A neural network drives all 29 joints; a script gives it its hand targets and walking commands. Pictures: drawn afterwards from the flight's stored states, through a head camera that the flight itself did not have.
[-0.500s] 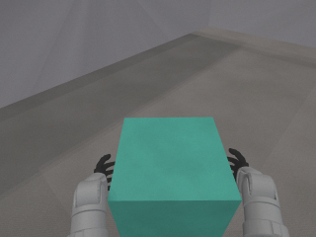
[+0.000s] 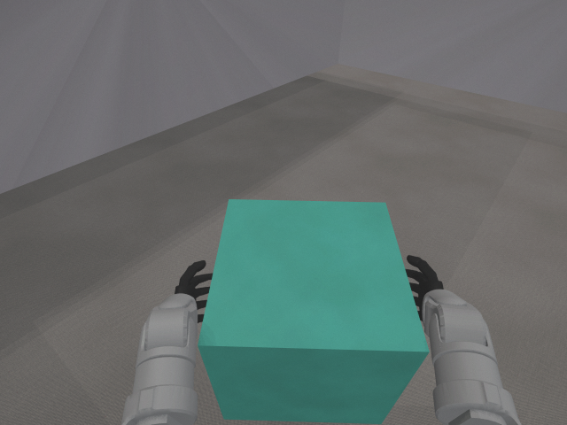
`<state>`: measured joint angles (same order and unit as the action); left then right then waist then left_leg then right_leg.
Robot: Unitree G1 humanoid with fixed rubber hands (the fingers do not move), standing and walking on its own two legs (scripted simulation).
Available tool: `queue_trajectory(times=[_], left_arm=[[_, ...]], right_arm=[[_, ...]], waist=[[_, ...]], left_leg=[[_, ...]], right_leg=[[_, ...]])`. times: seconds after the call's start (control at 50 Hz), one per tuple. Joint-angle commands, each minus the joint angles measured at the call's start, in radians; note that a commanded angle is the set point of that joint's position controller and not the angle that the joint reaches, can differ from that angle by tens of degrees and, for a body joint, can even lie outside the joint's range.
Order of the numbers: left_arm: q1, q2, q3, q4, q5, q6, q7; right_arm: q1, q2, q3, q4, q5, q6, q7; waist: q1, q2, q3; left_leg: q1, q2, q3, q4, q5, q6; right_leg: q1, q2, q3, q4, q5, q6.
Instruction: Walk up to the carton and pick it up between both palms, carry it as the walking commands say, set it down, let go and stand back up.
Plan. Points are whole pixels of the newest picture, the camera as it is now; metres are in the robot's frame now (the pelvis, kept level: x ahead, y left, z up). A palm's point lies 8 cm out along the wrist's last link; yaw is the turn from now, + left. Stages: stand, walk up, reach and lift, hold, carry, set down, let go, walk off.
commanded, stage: hold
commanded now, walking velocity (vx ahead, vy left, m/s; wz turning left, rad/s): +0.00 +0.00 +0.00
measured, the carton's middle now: (304, 311) +0.34 +0.00 -0.02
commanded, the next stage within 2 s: set down in 0.18 s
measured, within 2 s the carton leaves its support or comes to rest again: neither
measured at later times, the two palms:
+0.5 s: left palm (191, 331) +0.29 +0.18 -0.01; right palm (415, 315) +0.32 -0.18 +0.01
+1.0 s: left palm (199, 339) +0.32 +0.19 -0.08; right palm (400, 326) +0.34 -0.18 -0.06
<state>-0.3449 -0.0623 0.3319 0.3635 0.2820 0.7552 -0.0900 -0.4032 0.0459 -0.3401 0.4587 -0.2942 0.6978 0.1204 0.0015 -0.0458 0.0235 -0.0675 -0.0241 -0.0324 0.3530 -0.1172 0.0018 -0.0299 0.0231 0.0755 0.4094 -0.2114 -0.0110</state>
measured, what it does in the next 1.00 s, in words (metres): stands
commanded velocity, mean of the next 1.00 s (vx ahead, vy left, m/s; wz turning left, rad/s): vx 0.00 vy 0.00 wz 0.00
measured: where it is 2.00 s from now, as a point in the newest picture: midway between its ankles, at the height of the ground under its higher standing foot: outside the picture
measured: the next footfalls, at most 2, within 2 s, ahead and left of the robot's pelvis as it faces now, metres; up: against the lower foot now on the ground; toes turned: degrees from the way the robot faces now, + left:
none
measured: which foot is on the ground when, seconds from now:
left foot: down 0.00-1.00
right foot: down 0.00-1.00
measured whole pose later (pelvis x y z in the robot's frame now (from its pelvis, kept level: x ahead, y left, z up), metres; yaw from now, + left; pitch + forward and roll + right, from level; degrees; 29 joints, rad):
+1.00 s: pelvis +0.02 +0.00 -0.02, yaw +0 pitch +13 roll +0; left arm -0.30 -0.08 0.35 0.43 0.25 0.38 -0.06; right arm -0.37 0.03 -0.33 0.54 -0.22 0.33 0.09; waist 0.01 -0.05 -0.01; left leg -0.63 -0.02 -0.04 0.61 -0.21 0.00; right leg -0.57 0.04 0.07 0.64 -0.29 -0.01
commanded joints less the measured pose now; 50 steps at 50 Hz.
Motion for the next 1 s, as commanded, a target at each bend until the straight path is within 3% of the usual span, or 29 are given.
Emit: queue_trajectory(times=[0.0,0.06,0.12,0.16,0.18,0.24,0.28,0.32,0.34,0.36,0.42,0.44,0.48,0.5,0.54,0.56,0.58,0.64,0.66,0.7,0.74,0.76,0.8,0.82,0.9,0.92,0.94,0.96,0.98], left_arm=[[-0.691,-0.962,-0.571,-0.177,-0.277,-0.086,-0.232],[-0.602,-0.953,-0.631,-0.254,-0.315,-0.082,-0.23],[-0.468,-0.876,-0.632,-0.293,-0.282,-0.059,-0.21],[-0.386,-0.84,-0.595,-0.307,-0.229,-0.043,-0.18],[-0.303,-0.85,-0.587,-0.167,-0.222,-0.034,-0.17],[-0.297,-0.774,-0.519,-0.139,-0.187,-0.038,-0.149],[-0.354,-0.808,-0.555,-0.139,-0.222,-0.047,-0.164],[-0.377,-0.847,-0.618,-0.194,-0.29,-0.084,-0.169],[-0.368,-0.834,-0.631,-0.281,-0.29,-0.108,-0.163],[-0.401,-0.846,-0.655,-0.301,-0.304,-0.121,-0.163],[-0.339,-0.804,-0.683,-0.371,-0.312,-0.2,-0.162],[-0.348,-0.802,-0.702,-0.358,-0.31,-0.22,-0.167],[-0.292,-0.763,-0.647,-0.318,-0.266,-0.251,-0.16],[-0.337,-0.785,-0.633,-0.265,-0.257,-0.259,-0.16],[-0.282,-0.755,-0.618,-0.224,-0.243,-0.292,-0.157],[-0.271,-0.748,-0.601,-0.207,-0.215,-0.305,-0.153],[-0.233,-0.742,-0.582,-0.149,-0.213,-0.31,-0.152],[-0.302,-0.732,-0.564,-0.128,-0.202,-0.334,-0.162],[-0.274,-0.745,-0.525,-0.071,-0.184,-0.34,-0.161],[-0.329,-0.742,-0.558,-0.081,-0.205,-0.356,-0.16],[-0.317,-0.753,-0.504,-0.038,-0.169,-0.362,-0.157],[-0.394,-0.77,-0.545,-0.045,-0.2,-0.378,-0.164],[-0.418,-0.768,-0.51,-0.027,-0.187,-0.394,-0.162],[-0.405,-0.793,-0.51,0.005,-0.19,-0.403,-0.163],[-0.447,-0.812,-0.479,0.026,-0.174,-0.445,-0.147],[-0.477,-0.818,-0.523,-0.013,-0.209,-0.463,-0.144],[-0.552,-0.769,-0.489,-0.005,-0.188,-0.478,-0.139],[-0.511,-0.792,-0.499,0.014,-0.194,-0.484,-0.135],[-0.521,-0.799,-0.518,0.004,-0.195,-0.496,-0.136]], right_arm=[[-0.703,1.032,0.578,-0.194,0.299,-0.074,0.243],[-0.589,1.033,0.643,-0.274,0.318,-0.06,0.243],[-0.354,1.01,0.67,-0.254,0.32,-0.023,0.219],[-0.307,0.961,0.634,-0.26,0.286,-0.015,0.214],[-0.249,0.876,0.571,-0.17,0.247,0.011,0.189],[-0.256,0.817,0.498,-0.132,0.235,0.001,0.187],[-0.275,0.811,0.496,-0.182,0.223,-0.022,0.177],[-0.293,0.836,0.541,-0.221,0.241,-0.045,0.169],[-0.329,0.862,0.579,-0.272,0.28,-0.074,0.179],[-0.274,0.871,0.566,-0.244,0.261,-0.082,0.172],[-0.217,0.886,0.622,-0.306,0.264,-0.148,0.145],[-0.216,0.871,0.615,-0.332,0.258,-0.172,0.132],[-0.207,0.868,0.632,-0.293,0.27,-0.205,0.136],[-0.205,0.866,0.619,-0.224,0.26,-0.212,0.133],[-0.183,0.86,0.615,-0.213,0.238,-0.238,0.132],[-0.207,0.853,0.614,-0.222,0.232,-0.257,0.128],[-0.204,0.852,0.616,-0.168,0.229,-0.261,0.129],[-0.23,0.831,0.564,-0.132,0.206,-0.292,0.124],[-0.226,0.833,0.572,-0.087,0.205,-0.295,0.123],[-0.206,0.832,0.536,-0.04,0.186,-0.306,0.12],[-0.225,0.811,0.486,0.024,0.17,-0.318,0.136],[-0.28,0.826,0.501,-0.02,0.185,-0.34,0.13],[-0.296,0.84,0.495,0.036,0.194,-0.355,0.14],[-0.322,0.837,0.494,0.006,0.187,-0.369,0.134],[-0.381,0.843,0.485,0.067,0.204,-0.409,0.144],[-0.376,0.84,0.482,0.051,0.202,-0.423,0.138],[-0.453,0.861,0.5,0.056,0.219,-0.433,0.146],[-0.447,0.827,0.485,0.041,0.199,-0.445,0.144],[-0.504,0.856,0.524,0.019,0.232,-0.457,0.144]], waist=[[0.026,0.036,-0.277],[-0.002,-0.012,-0.375],[-0.005,0.066,-0.346],[-0.001,0.073,-0.274],[0.035,-0.012,-0.172],[0.078,0.013,-0.017],[0.01,0.044,-0.069],[-0.016,-0.009,-0.17],[0.047,0.002,-0.223],[-0.007,0.014,-0.29],[0.006,0.009,-0.422],[-0.015,0.036,-0.441],[0.054,0.07,-0.452],[0.026,0.067,-0.419],[0.036,-0.018,-0.403],[0.046,0.029,-0.432],[0.065,-0.044,-0.358],[0.023,0.017,-0.378],[0.066,0.003,-0.35],[0.004,-0.006,-0.35],[0.041,0.024,-0.334],[-0.003,0.004,-0.371],[0.033,0.073,-0.393],[0.008,0.006,-0.431],[0.045,0.069,-0.504],[-0.001,0.024,-0.544],[0.06,0.025,-0.565],[0.015,-0.011,-0.563],[0.075,0.019,-0.64]], left_leg=[[0.136,-0.047,-0.018,-0.057,-0.067,0.0],[0.186,-0.06,-0.011,-0.04,0.167,-0.008],[0.18,-0.061,-0.011,-0.055,0.244,-0.012],[0.179,-0.061,-0.014,-0.082,0.231,-0.008],[0.231,-0.051,-0.025,-0.099,0.145,0.001],[0.135,-0.045,-0.034,-0.105,0.046,0.01],[0.155,-0.051,-0.024,-0.083,0.031,-0.004],[0.249,-0.032,-0.045,-0.054,0.121,0.0],[0.261,-0.029,-0.037,-0.03,0.179,-0.003],[0.253,-0.042,-0.031,-0.004,0.248,-0.008],[0.251,-0.045,-0.029,0.054,0.433,-0.008],[0.206,-0.052,-0.022,0.07,0.436,-0.011],[0.124,-0.06,-0.007,0.074,0.407,-0.006],[0.104,-0.059,-0.006,0.084,0.358,-0.005],[0.078,-0.055,-0.018,0.088,0.34,0.013],[0.049,-0.059,-0.009,0.107,0.294,0.014],[0.01,-0.048,-0.023,0.101,0.284,0.022],[-0.034,-0.057,-0.016,0.125,0.262,0.015],[-0.052,-0.055,-0.003,0.138,0.251,0.022],[-0.05,-0.052,-0.016,0.145,0.244,0.015],[-0.07,-0.048,-0.019,0.157,0.27,0.003],[-0.074,-0.056,-0.021,0.178,0.23,0.012],[-0.122,-0.065,-0.007,0.216,0.26,0.006],[-0.112,-0.061,-0.021,0.221,0.256,0.013],[-0.199,-0.071,-0.018,0.285,0.291,0.01],[-0.183,-0.06,-0.044,0.311,0.321,0.01],[-0.214,-0.061,-0.025,0.323,0.293,0.009],[-0.255,-0.061,-0.029,0.348,0.293,0.011],[-0.26,-0.066,-0.026,0.366,0.336,0.011]], right_leg=[[-0.118,0.05,0.016,-0.101,-0.044,-0.045],[-0.055,0.059,0.018,-0.111,0.159,-0.025],[-0.002,0.046,0.029,-0.128,0.3,-0.011],[-0.012,0.043,0.033,-0.149,0.25,-0.021],[-0.156,0.051,0.021,-0.173,0.092,-0.008],[-0.213,0.039,0.031,-0.183,-0.026,-0.035],[-0.187,0.04,0.018,-0.179,-0.003,-0.024],[-0.211,0.06,0.01,-0.14,0.077,-0.017],[-0.22,0.052,0.018,-0.132,0.091,-0.021],[-0.177,0.044,0.029,-0.124,0.174,-0.016],[-0.144,0.054,0.036,-0.058,0.398,0.007],[-0.126,0.05,0.042,-0.046,0.417,0.006],[-0.104,0.045,0.046,-0.03,0.426,0.007],[-0.15,0.05,0.05,-0.023,0.385,0.004],[-0.185,0.068,0.038,0.003,0.369,0.007],[-0.158,0.047,0.056,0.004,0.341,0.0],[-0.202,0.054,0.04,0.012,0.317,0.009],[-0.247,0.059,0.037,0.031,0.294,0.008],[-0.295,0.053,0.041,0.03,0.276,0.012],[-0.283,0.058,0.038,0.044,0.271,0.009],[-0.355,0.063,0.023,0.059,0.244,0.003],[-0.364,0.059,0.028,0.056,0.232,0.004],[-0.404,0.054,0.027,0.102,0.256,0.0],[-0.408,0.067,0.014,0.119,0.259,-0.001],[-0.486,0.055,0.027,0.173,0.268,-0.007],[-0.511,0.065,0.021,0.205,0.29,-0.004],[-0.58,0.075,0.011,0.234,0.248,-0.004],[-0.622,0.078,0.008,0.247,0.25,0.004],[-0.584,0.073,0.016,0.268,0.277,0.0]])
